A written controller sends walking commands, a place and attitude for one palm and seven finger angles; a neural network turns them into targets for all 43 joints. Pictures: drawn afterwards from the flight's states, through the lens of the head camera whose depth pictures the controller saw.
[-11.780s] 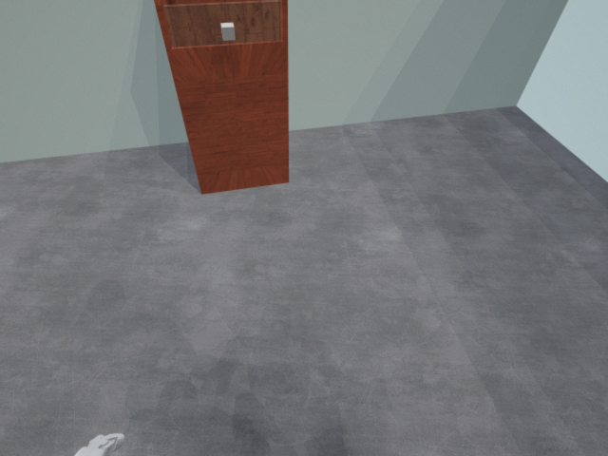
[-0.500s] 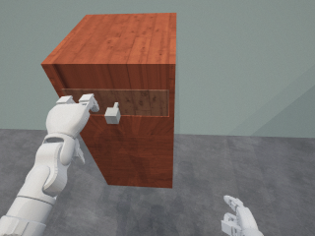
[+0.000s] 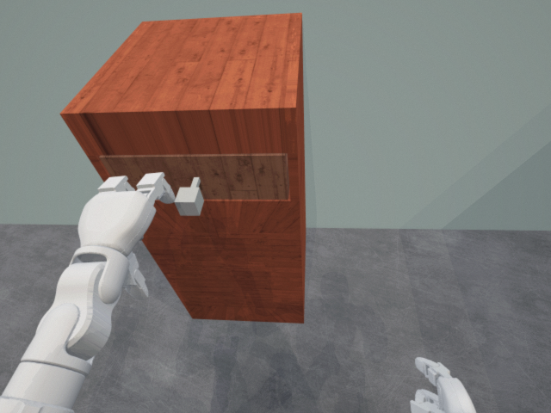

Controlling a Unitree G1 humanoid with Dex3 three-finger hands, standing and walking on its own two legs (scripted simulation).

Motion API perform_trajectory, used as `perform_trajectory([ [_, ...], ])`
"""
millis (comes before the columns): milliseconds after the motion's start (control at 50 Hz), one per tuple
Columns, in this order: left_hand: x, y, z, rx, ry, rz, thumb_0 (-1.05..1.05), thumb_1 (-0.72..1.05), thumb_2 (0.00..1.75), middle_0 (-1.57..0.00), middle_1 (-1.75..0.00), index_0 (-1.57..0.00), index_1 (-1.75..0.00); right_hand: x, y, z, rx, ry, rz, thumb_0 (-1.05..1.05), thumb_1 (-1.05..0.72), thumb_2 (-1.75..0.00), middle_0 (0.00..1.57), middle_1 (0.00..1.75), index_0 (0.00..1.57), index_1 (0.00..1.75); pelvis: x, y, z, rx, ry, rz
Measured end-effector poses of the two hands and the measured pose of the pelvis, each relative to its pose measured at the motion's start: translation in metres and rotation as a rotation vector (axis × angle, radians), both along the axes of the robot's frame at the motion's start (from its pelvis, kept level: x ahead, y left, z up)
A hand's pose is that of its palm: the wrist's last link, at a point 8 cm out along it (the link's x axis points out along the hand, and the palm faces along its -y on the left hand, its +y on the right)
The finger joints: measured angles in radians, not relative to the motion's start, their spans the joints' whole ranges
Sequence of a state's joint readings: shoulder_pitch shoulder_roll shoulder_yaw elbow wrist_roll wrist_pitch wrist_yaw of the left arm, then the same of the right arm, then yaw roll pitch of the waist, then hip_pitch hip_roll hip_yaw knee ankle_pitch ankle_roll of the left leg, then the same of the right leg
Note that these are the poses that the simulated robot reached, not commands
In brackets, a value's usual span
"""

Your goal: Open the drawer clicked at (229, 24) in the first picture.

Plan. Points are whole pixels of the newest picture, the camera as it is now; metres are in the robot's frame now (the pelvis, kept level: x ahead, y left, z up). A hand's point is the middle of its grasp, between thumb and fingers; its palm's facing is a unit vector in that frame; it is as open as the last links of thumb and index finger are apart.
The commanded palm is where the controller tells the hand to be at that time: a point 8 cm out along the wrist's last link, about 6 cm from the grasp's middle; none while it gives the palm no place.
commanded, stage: move the hooked fingers above the handle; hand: left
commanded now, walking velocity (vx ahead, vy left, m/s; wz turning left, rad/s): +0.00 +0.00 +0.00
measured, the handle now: (192, 193) +0.51 +0.26 -0.01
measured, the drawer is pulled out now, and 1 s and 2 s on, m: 0.00 0.00 0.00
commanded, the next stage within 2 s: none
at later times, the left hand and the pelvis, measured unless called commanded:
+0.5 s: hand (165, 218) +0.37 +0.23 +0.08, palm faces -0.03 -0.03 -1.00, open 13.9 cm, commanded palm +0.35 +0.25 +0.14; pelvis +0.00 -0.02 -0.01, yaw +0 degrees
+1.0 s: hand (167, 203) +0.41 +0.25 +0.06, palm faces -0.03 -0.03 -1.00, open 13.9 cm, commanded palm +0.40 +0.26 +0.13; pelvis +0.01 +0.01 -0.01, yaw +0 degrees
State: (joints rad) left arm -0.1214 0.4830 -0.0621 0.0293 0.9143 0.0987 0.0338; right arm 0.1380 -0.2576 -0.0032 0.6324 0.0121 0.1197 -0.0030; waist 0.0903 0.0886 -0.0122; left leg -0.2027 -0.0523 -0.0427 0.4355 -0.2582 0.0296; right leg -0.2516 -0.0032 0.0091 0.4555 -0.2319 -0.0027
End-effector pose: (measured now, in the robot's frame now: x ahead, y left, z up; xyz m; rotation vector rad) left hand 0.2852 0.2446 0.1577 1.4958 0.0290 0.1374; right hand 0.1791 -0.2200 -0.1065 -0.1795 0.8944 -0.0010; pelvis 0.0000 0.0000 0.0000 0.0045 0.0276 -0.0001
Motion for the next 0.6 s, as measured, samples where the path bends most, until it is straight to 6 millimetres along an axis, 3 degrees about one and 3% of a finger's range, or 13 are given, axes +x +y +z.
perform_trajectory([
  [100, 0.004, -0.014, -0.009, 0.017, 0.048, -0.044, 0.0, -0.5, 0.3, -0.32, -1.2, -0.32, -1.2, 0.011, -0.005, 0.006, -0.007, -0.045, 0.0, 0.01, -0.91, -0.9, 0.2, 0.3, 0.2, 0.3, -0.001, -0.009, -0.001, 0.004, -0.003, -0.001],
  [220, 0.018, -0.004, -0.011, 0.033, 0.052, -0.021, 0.0, -0.5, 0.3, -0.32, -1.2, -0.32, -1.2, 0.009, -0.018, 0.007, -0.036, -0.048, -0.017, 0.01, -0.91, -0.9, 0.2, 0.3, 0.2, 0.3, -0.002, -0.02, -0.002, 0.004, 0.006, 0.004],
  [340, 0.036, 0.007, -0.012, 0.049, 0.075, 0.014, 0.0, -0.5, 0.3, -0.32, -1.2, -0.32, -1.2, -0.007, -0.036, -0.002, -0.071, 0.006, -0.048, 0.01, -0.91, -0.9, 0.2, 0.3, 0.2, 0.3, -0.002, -0.023, -0.004, 0.002, 0.035, 0.011],
  [480, 0.058, -0.007, -0.022, 0.04, 0.102, -0.074, 0.0, -0.49, 0.3, -0.32, -1.2, -0.32, -1.2, -0.033, -0.048, -0.013, -0.097, 0.085, -0.104, 0.01, -0.91, -0.9, 0.2, 0.3, 0.2, 0.3, 0.002, -0.018, -0.006, 0.002, 0.066, 0.003],
  [600, 0.075, -0.012, -0.024, 0.037, 0.053, -0.108, 0.0, -0.49, 0.3, -0.32, -1.2, -0.32, -1.2, -0.051, -0.047, -0.02, -0.09, 0.138, -0.152, 0.01, -0.91, -0.9, 0.2, 0.3, 0.2, 0.3, 0.005, -0.013, -0.008, 0.004, 0.09, -0.013],
])
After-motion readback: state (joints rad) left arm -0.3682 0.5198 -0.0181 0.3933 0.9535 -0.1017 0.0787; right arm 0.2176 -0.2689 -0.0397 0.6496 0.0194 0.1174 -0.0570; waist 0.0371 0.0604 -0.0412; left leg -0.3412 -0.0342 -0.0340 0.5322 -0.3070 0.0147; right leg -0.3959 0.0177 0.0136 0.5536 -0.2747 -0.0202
